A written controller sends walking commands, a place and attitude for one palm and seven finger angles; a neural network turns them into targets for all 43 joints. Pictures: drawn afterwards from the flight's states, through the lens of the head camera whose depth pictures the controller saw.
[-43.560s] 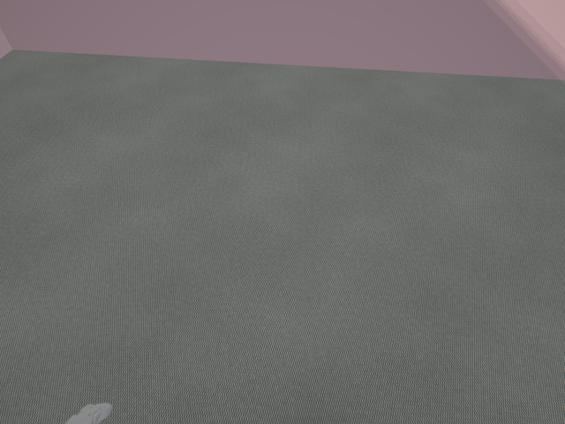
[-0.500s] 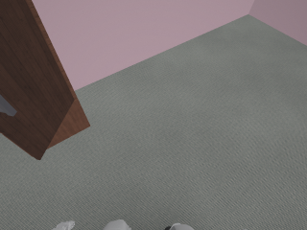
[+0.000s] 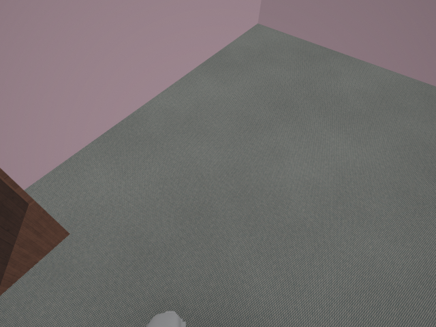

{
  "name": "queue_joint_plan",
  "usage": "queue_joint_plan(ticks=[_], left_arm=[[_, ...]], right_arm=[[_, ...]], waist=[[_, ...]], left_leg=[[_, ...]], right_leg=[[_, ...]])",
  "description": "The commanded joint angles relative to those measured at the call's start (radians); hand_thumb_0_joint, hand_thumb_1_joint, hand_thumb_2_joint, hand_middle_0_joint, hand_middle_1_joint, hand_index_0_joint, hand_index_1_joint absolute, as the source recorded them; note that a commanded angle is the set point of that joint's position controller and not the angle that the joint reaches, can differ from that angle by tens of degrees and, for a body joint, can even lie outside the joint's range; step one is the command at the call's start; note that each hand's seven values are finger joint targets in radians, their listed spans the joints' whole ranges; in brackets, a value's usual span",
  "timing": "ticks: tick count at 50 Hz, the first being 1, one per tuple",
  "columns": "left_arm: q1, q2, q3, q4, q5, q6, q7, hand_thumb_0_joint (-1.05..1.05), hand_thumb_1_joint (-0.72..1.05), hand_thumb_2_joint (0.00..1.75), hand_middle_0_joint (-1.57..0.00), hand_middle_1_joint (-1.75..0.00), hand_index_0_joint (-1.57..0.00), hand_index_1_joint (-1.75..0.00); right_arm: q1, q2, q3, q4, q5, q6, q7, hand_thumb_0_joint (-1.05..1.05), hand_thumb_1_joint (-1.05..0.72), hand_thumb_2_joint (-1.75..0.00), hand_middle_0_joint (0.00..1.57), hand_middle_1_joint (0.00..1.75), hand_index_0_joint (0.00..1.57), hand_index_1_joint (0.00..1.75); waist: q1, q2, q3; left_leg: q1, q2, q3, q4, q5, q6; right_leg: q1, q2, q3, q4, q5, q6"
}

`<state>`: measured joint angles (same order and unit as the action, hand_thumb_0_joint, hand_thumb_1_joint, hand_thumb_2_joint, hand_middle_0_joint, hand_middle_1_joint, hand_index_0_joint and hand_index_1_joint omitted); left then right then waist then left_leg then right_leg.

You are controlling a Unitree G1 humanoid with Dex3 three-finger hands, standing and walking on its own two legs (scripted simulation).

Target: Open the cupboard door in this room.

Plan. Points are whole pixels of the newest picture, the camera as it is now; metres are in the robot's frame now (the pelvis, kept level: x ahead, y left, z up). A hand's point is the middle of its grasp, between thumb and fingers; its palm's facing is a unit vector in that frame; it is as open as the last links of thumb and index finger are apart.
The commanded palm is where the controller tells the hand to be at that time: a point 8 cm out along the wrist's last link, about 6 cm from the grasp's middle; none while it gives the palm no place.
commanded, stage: walk to a spot facing it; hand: left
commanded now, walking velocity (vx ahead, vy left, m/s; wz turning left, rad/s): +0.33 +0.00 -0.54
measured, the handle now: out of the picture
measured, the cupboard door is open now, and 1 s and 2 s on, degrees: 43 43 43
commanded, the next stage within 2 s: turn to face it in 1.12 s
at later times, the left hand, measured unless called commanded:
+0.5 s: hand (194, 219) +0.38 +0.08 -0.15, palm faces -0.29 -0.93 -0.23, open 7.4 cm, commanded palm none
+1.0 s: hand (207, 189) +0.48 +0.06 -0.17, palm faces -0.33 -0.93 -0.19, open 7.4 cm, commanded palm none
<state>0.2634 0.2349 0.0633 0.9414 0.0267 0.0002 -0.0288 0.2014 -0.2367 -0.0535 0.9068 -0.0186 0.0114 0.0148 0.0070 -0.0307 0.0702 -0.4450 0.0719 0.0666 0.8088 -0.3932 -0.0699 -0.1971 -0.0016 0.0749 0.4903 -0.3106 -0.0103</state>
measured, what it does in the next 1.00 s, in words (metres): walks ahead, turning right: left foot, then right foot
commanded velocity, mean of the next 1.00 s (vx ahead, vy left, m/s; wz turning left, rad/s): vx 0.36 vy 0.00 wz -0.30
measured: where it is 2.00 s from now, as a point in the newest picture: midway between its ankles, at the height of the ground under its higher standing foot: (275, 235)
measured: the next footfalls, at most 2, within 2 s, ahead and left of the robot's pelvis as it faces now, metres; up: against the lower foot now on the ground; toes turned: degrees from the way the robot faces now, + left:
left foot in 0.06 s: +0.12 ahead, +0.14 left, +0.00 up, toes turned +2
right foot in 0.42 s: +0.24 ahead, -0.17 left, +0.00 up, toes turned -20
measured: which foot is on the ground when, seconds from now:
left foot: up 0.00-0.04, down 0.06-0.42, up 0.44-0.78, down 0.80-1.00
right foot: down 0.00-0.06, up 0.08-0.40, down 0.42-0.80, up 0.82-1.00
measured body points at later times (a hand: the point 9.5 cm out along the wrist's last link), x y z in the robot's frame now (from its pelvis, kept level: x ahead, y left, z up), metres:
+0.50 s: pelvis +0.17 -0.06 -0.02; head +0.21 -0.08 +0.43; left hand +0.39 +0.13 -0.14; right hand +0.03 -0.26 -0.17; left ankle +0.12 +0.11 -0.67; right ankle +0.20 -0.15 -0.74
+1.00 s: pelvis +0.39 -0.12 +0.00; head +0.41 -0.12 +0.45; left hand +0.50 +0.11 -0.15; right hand +0.34 -0.35 -0.15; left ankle +0.44 +0.01 -0.74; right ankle +0.35 -0.23 -0.69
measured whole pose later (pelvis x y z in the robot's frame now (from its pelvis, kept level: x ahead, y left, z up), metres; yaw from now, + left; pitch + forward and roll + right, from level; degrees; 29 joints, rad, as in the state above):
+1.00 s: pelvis +0.39 -0.12 +0.00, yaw -23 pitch +0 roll +1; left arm 0.27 0.21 0.07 1.04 0.03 -0.01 -0.04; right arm 0.26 -0.16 -0.04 1.01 -0.04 -0.07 -0.01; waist 0.02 -0.02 0.03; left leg -0.22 0.09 0.14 0.45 -0.22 -0.03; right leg -0.46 -0.07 -0.06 0.90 -0.34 -0.02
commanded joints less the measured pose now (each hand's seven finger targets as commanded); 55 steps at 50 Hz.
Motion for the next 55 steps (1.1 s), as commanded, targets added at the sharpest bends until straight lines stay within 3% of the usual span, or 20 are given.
queue_joint_plan(ticks=[1,2,3,4,5,7,10,17,19,20,21,22,26,34,38,40,41,47,53,55], left_arm=[[-0.092,0.178,0.053,-0.079,-0.004,-0.022,0.005,0.0,0.9,0.9,-0.2,-0.3,-0.2,-0.3],[-0.093,0.116,0.039,-0.09,-0.005,-0.02,-0.001,0.0,0.9,0.9,-0.2,-0.3,-0.2,-0.3],[-0.11,0.06,0.025,-0.129,-0.015,-0.018,-0.007,0.0,0.9,0.9,-0.2,-0.3,-0.2,-0.3],[-0.184,0.087,0.035,-0.166,-0.008,-0.03,-0.017,0.0,0.9,0.9,-0.2,-0.3,-0.2,-0.3],[-0.194,0.08,0.037,-0.154,0.001,-0.038,-0.02,0.0,0.9,0.9,-0.2,-0.3,-0.2,-0.3],[-0.164,0.059,0.035,-0.12,0.007,-0.028,-0.036,0.0,0.9,0.9,-0.2,-0.3,-0.2,-0.3],[-0.157,0.016,0.013,-0.101,0.006,-0.011,-0.049,0.0,0.9,0.9,-0.2,-0.3,-0.2,-0.3],[-0.225,0.034,0.011,-0.114,0.004,-0.006,-0.041,0.0,0.9,0.9,-0.2,-0.3,-0.2,-0.3],[-0.033,0.082,0.031,-0.048,0.006,-0.015,-0.032,0.0,0.9,0.9,-0.2,-0.3,-0.2,-0.3],[0.153,0.179,0.057,0.008,0.011,-0.03,-0.018,0.0,0.9,0.9,-0.2,-0.3,-0.2,-0.3],[0.269,0.289,0.083,0.037,-0.007,-0.035,0.0,0.0,0.9,0.9,-0.2,-0.3,-0.2,-0.3],[0.196,0.28,0.078,0.023,-0.018,-0.027,0.019,0.0,0.9,0.9,-0.2,-0.3,-0.2,-0.3],[-0.058,0.112,0.031,-0.036,-0.007,-0.046,0.032,0.0,0.9,0.9,-0.2,-0.3,-0.2,-0.3],[0.023,0.117,0.036,0.048,-0.008,-0.073,0.02,0.0,0.9,0.9,-0.2,-0.3,-0.2,-0.3],[0.018,0.105,0.033,0.058,-0.013,-0.066,0.02,0.0,0.9,0.9,-0.2,-0.3,-0.2,-0.3],[0.05,0.017,0.011,0.024,-0.02,-0.066,0.007,0.0,0.9,0.9,-0.2,-0.3,-0.2,-0.3],[-0.012,0.042,0.013,-0.01,-0.009,-0.074,0.006,0.0,0.9,0.9,-0.2,-0.3,-0.2,-0.3],[-0.051,-0.004,0.008,0.009,0.001,-0.04,-0.018,0.0,0.9,0.9,-0.2,-0.3,-0.2,-0.3],[0.108,0.045,0.028,0.069,0.004,-0.036,-0.013,0.0,0.9,0.9,-0.2,-0.3,-0.2,-0.3],[0.287,0.218,0.063,0.116,0.004,-0.05,0.009,0.0,0.9,0.9,-0.2,-0.3,-0.2,-0.3]], right_arm=[[0.132,-0.103,-0.029,-0.038,0.0,-0.061,-0.014,0.0,-0.9,-0.9,0.2,0.3,0.2,0.3],[0.247,-0.177,-0.049,-0.008,-0.007,-0.069,-0.028,0.0,-0.9,-0.9,0.2,0.3,0.2,0.3],[0.392,-0.284,-0.065,0.014,-0.031,-0.08,-0.039,0.0,-0.9,-0.9,0.2,0.3,0.2,0.3],[0.381,-0.288,-0.06,0.011,-0.027,-0.08,-0.048,0.0,-0.9,-0.9,0.2,0.3,0.2,0.3],[0.319,-0.265,-0.054,-0.005,-0.029,-0.084,-0.039,0.0,-0.9,-0.9,0.2,0.3,0.2,0.3],[0.184,-0.161,-0.023,-0.02,-0.021,-0.093,-0.039,0.0,-0.9,-0.9,0.2,0.3,0.2,0.3],[0.233,-0.119,-0.01,0.023,-0.016,-0.106,-0.041,0.0,-0.9,-0.9,0.2,0.3,0.2,0.3],[0.242,-0.126,-0.014,0.055,-0.023,-0.081,-0.028,0.0,-0.9,-0.9,0.2,0.3,0.2,0.3],[0.194,-0.13,-0.012,0.052,-0.015,-0.073,-0.026,0.0,-0.9,-0.9,0.2,0.3,0.2,0.3],[0.167,-0.089,-0.001,0.032,0.002,-0.076,-0.016,0.0,-0.9,-0.9,0.2,0.3,0.2,0.3],[0.118,-0.038,0.006,-0.027,0.016,-0.081,-0.016,0.0,-0.9,-0.9,0.2,0.3,0.2,0.3],[0.071,-0.081,-0.008,-0.025,0.011,-0.075,-0.022,0.0,-0.9,-0.9,0.2,0.3,0.2,0.3],[0.118,-0.03,-0.012,0.052,-0.013,-0.044,-0.015,0.0,-0.9,-0.9,0.2,0.3,0.2,0.3],[0.001,0.004,-0.013,0.012,-0.009,-0.061,0.01,0.0,-0.9,-0.9,0.2,0.3,0.2,0.3],[0.105,-0.054,-0.025,0.056,-0.011,-0.081,-0.002,0.0,-0.9,-0.9,0.2,0.3,0.2,0.3],[0.355,-0.23,-0.061,0.113,-0.035,-0.086,-0.022,0.0,-0.9,-0.9,0.2,0.3,0.2,0.3],[0.364,-0.225,-0.057,0.104,-0.028,-0.072,-0.027,0.0,-0.9,-0.9,0.2,0.3,0.2,0.3],[0.151,-0.092,-0.025,0.082,-0.019,-0.096,-0.031,0.0,-0.9,-0.9,0.2,0.3,0.2,0.3],[0.081,-0.097,-0.029,0.091,-0.014,-0.06,-0.013,0.0,-0.9,-0.9,0.2,0.3,0.2,0.3],[0.027,-0.001,-0.005,0.035,0.003,-0.059,-0.001,0.0,-0.9,-0.9,0.2,0.3,0.2,0.3]], waist=[[-0.087,-0.047,-0.044],[-0.138,0.17,-0.099],[-0.188,0.416,-0.154],[-0.169,0.209,-0.092],[-0.133,0.119,-0.047],[-0.057,0.219,0.032],[-0.049,0.21,-0.06],[-0.035,0.183,-0.016],[0.074,0.1,-0.079],[0.158,-0.118,-0.181],[0.186,-0.354,-0.234],[0.154,-0.174,-0.152],[-0.014,-0.107,-0.032],[0.004,-0.065,-0.02],[-0.07,0.037,-0.037],[-0.145,0.363,-0.185],[-0.156,0.233,-0.144],[-0.034,0.188,-0.05],[0.066,0.057,-0.033],[0.154,-0.376,-0.053]], left_leg=[[0.404,-0.038,0.05,-0.307,0.123,0.007],[0.554,0.109,-0.154,-0.419,-0.071,0.049],[0.619,0.424,-0.566,-0.602,-0.282,0.171],[0.541,0.501,-0.683,-0.658,-0.306,0.263],[0.425,0.471,-0.605,-0.64,-0.269,0.271],[0.318,0.347,-0.325,-0.637,-0.076,0.192],[0.409,0.246,-0.034,-0.558,0.367,0.15],[0.28,0.272,0.073,-0.529,0.267,0.143],[0.166,0.21,0.144,-0.258,0.385,0.1],[-0.05,0.118,0.221,0.071,0.284,0.056],[-0.29,-0.017,0.152,0.389,-0.253,0.023],[-0.346,0.047,-0.003,0.491,-0.217,0.037],[-0.13,0.114,-0.033,0.298,0.032,0.013],[-0.026,0.041,0.015,-0.135,0.18,0.021],[0.309,0.009,0.025,-0.329,0.213,0.049],[0.641,0.395,-0.507,-0.539,-0.035,0.232],[0.573,0.451,-0.612,-0.587,-0.118,0.298],[0.283,0.26,-0.103,-0.604,0.174,0.184],[0.014,0.147,0.039,-0.4,-0.158,0.109],[-0.282,-0.037,0.151,0.143,-0.269,0.045]], right_leg=[[-0.272,-0.103,0.166,-0.092,-0.147,-0.113],[-0.4,-0.01,0.089,0.144,-0.191,-0.065],[-0.558,0.096,-0.085,0.519,-0.336,-0.002],[-0.611,-0.012,0.001,0.646,-0.271,-0.016],[-0.613,-0.045,-0.014,0.741,-0.224,-0.021],[-0.579,-0.105,-0.038,0.717,-0.059,-0.001],[-0.493,-0.089,-0.115,0.539,0.036,0.014],[-0.181,-0.036,-0.206,0.176,0.042,-0.019],[0.135,0.009,-0.218,0.08,0.054,-0.053],[0.414,-0.158,0.023,-0.019,-0.098,-0.129],[0.504,-0.429,0.489,-0.207,-0.039,-0.24],[0.391,-0.457,0.522,-0.257,-0.116,-0.29],[-0.035,-0.285,0.151,-0.298,0.0,-0.198],[0.042,-0.231,0.096,-0.285,0.075,-0.188],[-0.087,-0.158,0.034,-0.088,0.114,-0.128],[-0.419,0.043,-0.16,0.497,-0.208,-0.033],[-0.494,0.007,-0.073,0.666,-0.253,-0.04],[-0.341,-0.115,-0.104,0.406,-0.03,-0.002],[0.116,-0.033,-0.185,0.064,0.021,-0.009],[0.292,-0.389,0.414,-0.301,-0.328,-0.179]])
